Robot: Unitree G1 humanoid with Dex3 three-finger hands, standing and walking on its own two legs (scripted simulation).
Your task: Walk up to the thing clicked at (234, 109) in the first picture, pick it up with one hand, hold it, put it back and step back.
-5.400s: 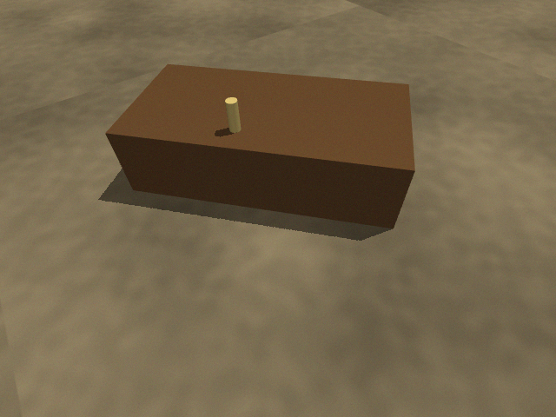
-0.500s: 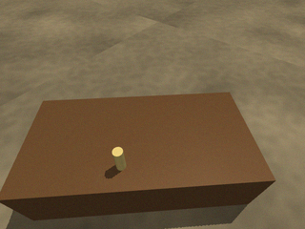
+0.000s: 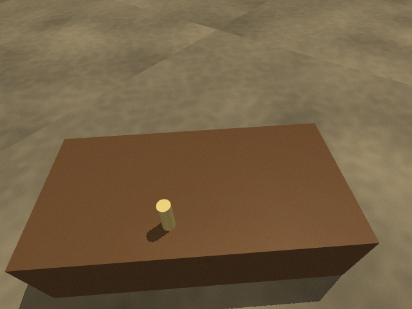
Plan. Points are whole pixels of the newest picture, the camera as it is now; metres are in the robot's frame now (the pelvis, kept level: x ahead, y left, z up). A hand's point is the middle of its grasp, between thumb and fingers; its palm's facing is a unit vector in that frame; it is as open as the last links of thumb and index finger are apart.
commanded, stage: stand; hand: left
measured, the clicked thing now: (166, 215) +0.51 +0.17 -0.35
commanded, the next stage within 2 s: go down in 1.70 s
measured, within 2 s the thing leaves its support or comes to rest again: neither
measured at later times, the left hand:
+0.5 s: hand out of the picture +0.08 +0.25 -0.16, palm faces -0.01 -0.94 -0.34, open 7.4 cm
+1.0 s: hand out of the picture +0.09 +0.26 -0.16, palm faces +0.00 -0.94 -0.34, open 7.4 cm
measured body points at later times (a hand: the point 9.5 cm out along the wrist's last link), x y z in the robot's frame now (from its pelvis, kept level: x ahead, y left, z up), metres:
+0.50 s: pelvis +0.01 +0.00 +0.00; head +0.02 +0.00 +0.45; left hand +0.08 +0.30 -0.13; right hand +0.08 -0.30 -0.14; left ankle -0.01 +0.13 -0.75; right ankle +0.01 -0.12 -0.75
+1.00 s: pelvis +0.01 +0.00 +0.00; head +0.03 +0.00 +0.45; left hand +0.09 +0.30 -0.13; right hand +0.10 -0.30 -0.13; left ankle -0.01 +0.13 -0.75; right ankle +0.01 -0.12 -0.75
